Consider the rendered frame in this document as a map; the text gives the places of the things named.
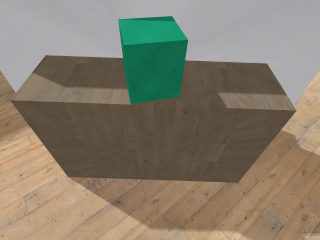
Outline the carton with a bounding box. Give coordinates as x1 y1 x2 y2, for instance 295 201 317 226
118 16 188 104

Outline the pedestal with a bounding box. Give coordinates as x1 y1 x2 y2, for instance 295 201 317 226
10 55 297 183

